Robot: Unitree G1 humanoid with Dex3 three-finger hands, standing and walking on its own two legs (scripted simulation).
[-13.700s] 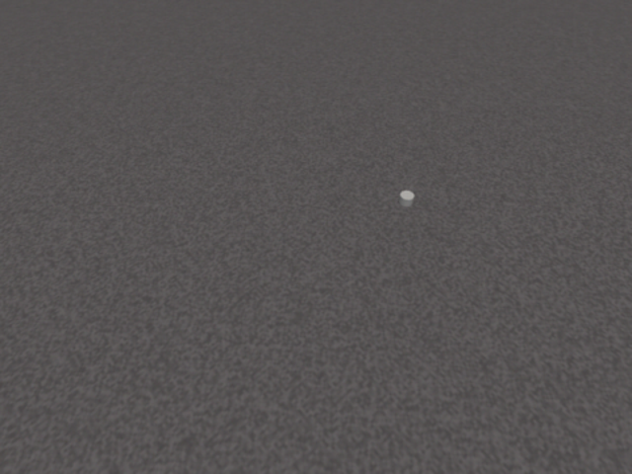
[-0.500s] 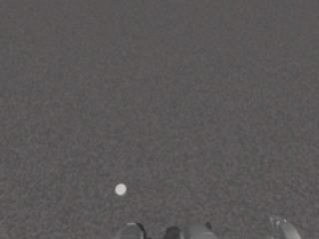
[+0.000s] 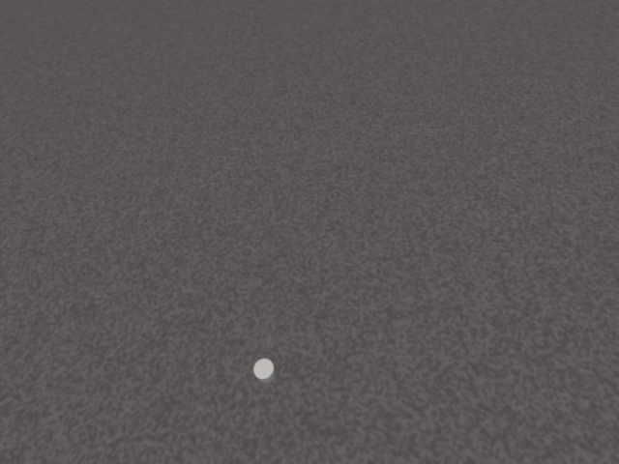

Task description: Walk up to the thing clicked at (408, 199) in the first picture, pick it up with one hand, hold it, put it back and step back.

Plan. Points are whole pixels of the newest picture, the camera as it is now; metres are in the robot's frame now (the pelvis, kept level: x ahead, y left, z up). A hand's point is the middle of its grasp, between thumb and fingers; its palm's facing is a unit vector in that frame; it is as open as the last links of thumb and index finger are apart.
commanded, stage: walk up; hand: left
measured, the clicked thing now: (264, 370) +0.47 +0.23 -0.74
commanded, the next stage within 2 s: none
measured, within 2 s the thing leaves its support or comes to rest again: neither
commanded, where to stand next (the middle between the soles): +0.06 +0.01 m, yaw -5 degrees
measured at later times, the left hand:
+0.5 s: hand out of the picture +0.11 +0.27 -0.14, palm faces -0.06 -0.91 -0.40, open 7.4 cm
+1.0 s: hand out of the picture +0.05 +0.28 -0.13, palm faces -0.07 -0.93 -0.37, open 7.4 cm
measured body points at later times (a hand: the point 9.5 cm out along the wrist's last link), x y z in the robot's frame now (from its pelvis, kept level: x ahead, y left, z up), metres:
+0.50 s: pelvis -0.01 +0.01 +0.00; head +0.04 +0.00 +0.44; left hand +0.11 +0.32 -0.11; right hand +0.10 -0.30 -0.13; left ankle -0.04 +0.14 -0.69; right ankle +0.09 -0.12 -0.72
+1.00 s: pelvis +0.00 +0.01 +0.01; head +0.03 +0.01 +0.46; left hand +0.05 +0.33 -0.11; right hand +0.06 -0.33 -0.10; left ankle +0.04 +0.13 -0.68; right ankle -0.01 -0.11 -0.72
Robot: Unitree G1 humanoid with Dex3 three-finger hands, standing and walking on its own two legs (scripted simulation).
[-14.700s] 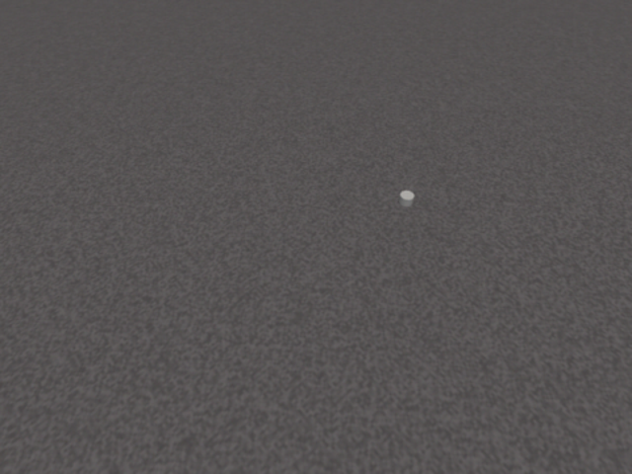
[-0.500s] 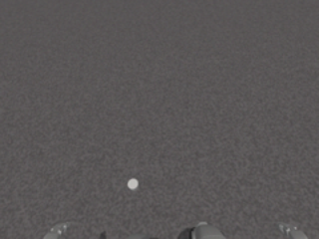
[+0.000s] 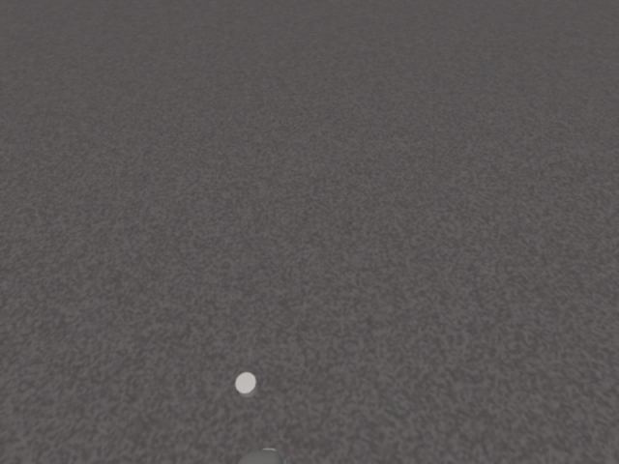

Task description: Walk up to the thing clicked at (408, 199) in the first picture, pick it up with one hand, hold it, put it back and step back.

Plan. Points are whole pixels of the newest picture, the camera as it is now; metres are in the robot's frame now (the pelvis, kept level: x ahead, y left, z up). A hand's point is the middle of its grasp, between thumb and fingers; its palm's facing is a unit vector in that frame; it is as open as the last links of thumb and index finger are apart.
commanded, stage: walk up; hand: left
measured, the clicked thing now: (246, 384) +0.45 +0.24 -0.75
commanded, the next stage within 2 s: stand in 1.96 s
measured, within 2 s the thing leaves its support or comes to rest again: neither
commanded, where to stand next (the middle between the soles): +0.05 +0.01 m, yaw -2 degrees
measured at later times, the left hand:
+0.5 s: hand out of the picture +0.00 +0.27 -0.16, palm faces -0.06 -0.91 -0.40, open 7.4 cm
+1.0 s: hand out of the picture +0.04 +0.24 -0.15, palm faces -0.02 -0.91 -0.42, open 7.4 cm
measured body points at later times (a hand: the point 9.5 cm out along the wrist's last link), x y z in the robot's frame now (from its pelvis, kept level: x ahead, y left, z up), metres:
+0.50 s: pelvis -0.05 -0.01 -0.02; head -0.03 -0.02 +0.43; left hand +0.01 +0.31 -0.14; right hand +0.05 -0.33 -0.13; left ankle +0.07 +0.13 -0.71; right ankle -0.09 -0.12 -0.74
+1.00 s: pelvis -0.05 -0.03 -0.02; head -0.05 -0.04 +0.43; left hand +0.04 +0.29 -0.12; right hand +0.00 -0.35 -0.14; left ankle -0.02 +0.11 -0.73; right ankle +0.01 -0.16 -0.74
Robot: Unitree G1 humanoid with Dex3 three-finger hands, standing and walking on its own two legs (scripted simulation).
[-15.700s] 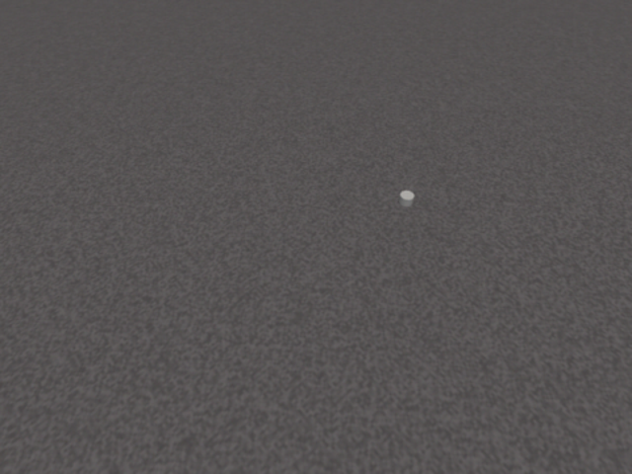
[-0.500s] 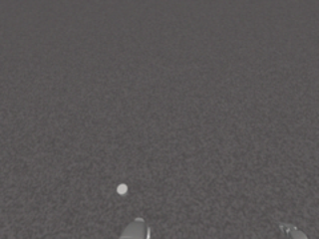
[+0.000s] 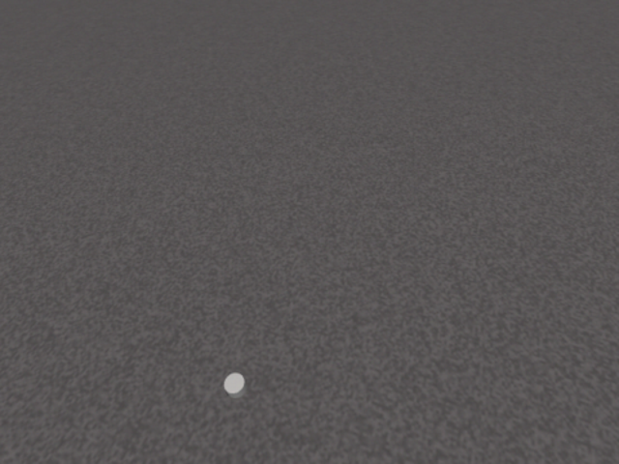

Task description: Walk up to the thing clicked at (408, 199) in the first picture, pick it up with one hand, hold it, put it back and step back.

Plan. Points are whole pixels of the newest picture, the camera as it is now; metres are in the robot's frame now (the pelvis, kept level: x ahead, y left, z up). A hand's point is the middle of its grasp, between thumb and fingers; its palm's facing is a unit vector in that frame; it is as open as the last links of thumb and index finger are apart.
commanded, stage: walk up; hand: left
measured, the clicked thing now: (235, 385) +0.51 +0.27 -0.73
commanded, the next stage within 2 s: stand in 0.96 s
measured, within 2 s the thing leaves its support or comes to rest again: neither
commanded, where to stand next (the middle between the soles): +0.11 +0.04 m, yaw -2 degrees
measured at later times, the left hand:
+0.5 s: hand out of the picture +0.07 +0.30 -0.15, palm faces +0.00 -0.93 -0.37, open 7.4 cm
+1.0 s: hand out of the picture +0.12 +0.28 -0.12, palm faces -0.01 -0.94 -0.34, open 7.4 cm
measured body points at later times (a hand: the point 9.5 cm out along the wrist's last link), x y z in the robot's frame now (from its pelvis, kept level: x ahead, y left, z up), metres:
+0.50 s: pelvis +0.02 +0.03 +0.01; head +0.04 +0.04 +0.46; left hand +0.07 +0.35 -0.12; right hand +0.09 -0.27 -0.12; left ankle +0.00 +0.15 -0.72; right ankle +0.05 -0.10 -0.72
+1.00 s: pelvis +0.03 +0.03 +0.03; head +0.03 +0.02 +0.48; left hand +0.12 +0.33 -0.10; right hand +0.13 -0.28 -0.10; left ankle +0.00 +0.15 -0.72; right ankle +0.05 -0.10 -0.72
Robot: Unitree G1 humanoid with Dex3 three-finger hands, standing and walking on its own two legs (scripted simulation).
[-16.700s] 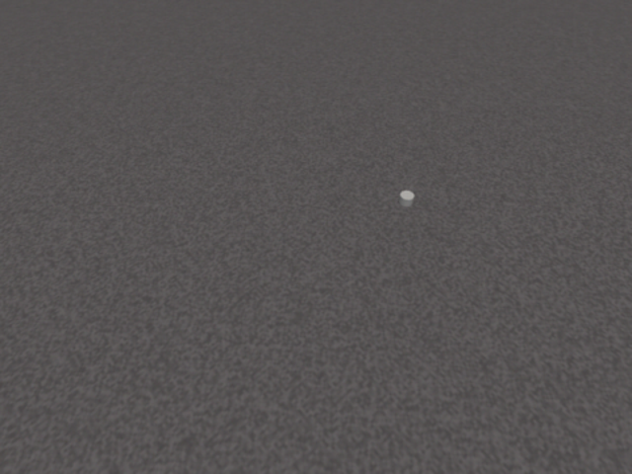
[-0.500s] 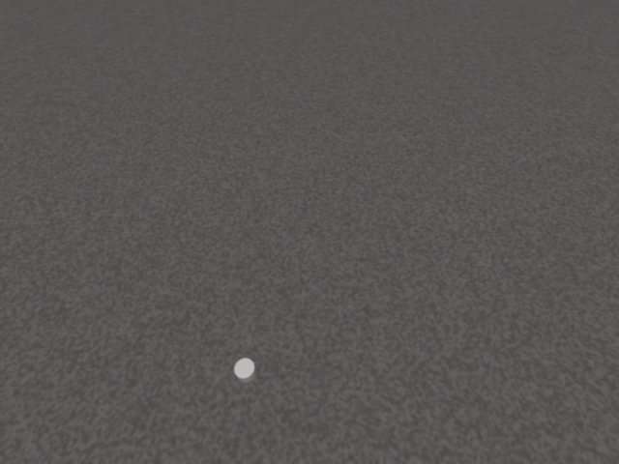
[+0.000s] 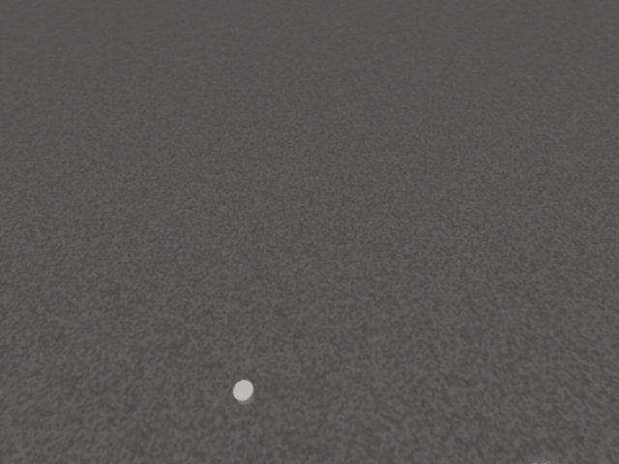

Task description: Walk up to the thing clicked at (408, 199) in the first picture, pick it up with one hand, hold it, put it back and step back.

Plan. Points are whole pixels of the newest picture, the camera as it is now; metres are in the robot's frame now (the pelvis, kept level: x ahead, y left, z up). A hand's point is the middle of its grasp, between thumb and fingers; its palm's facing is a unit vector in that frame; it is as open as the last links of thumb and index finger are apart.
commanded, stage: stand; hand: left
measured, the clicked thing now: (244, 392) +0.48 +0.24 -0.76
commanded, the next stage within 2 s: walk up in 0.96 s
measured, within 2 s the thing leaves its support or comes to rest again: neither
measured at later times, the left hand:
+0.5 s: hand out of the picture +0.06 +0.25 -0.15, palm faces -0.01 -0.94 -0.34, open 7.4 cm
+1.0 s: hand out of the picture +0.07 +0.25 -0.15, palm faces +0.01 -0.94 -0.35, open 7.4 cm
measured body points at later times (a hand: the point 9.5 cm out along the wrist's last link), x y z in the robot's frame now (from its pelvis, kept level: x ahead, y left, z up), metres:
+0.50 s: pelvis -0.01 -0.01 +0.00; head +0.00 -0.01 +0.45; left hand +0.06 +0.29 -0.13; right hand +0.06 -0.31 -0.13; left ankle -0.02 +0.13 -0.75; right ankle +0.02 -0.13 -0.75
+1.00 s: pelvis -0.01 -0.01 +0.00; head +0.01 -0.01 +0.45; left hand +0.07 +0.30 -0.13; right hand +0.08 -0.31 -0.13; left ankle -0.02 +0.13 -0.75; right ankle +0.02 -0.13 -0.75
